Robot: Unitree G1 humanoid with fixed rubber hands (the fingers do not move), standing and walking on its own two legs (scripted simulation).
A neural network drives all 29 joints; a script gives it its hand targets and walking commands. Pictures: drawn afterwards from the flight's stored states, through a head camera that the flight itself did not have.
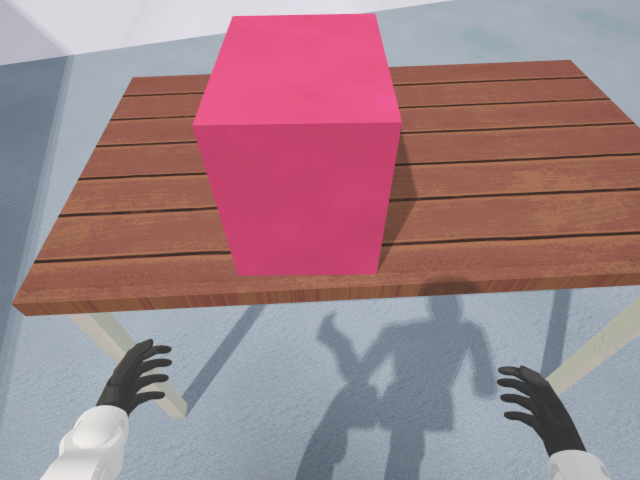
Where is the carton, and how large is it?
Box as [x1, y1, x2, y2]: [192, 13, 401, 275]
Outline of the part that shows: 374,13 265,15 232,17 192,126 238,275 376,273 401,120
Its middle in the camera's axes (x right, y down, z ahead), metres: -0.02 -0.16 +0.63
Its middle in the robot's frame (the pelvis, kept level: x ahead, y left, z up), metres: +0.58 +0.06 +0.09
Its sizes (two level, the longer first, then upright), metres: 0.311 0.230 0.284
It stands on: a table, 0.72 m high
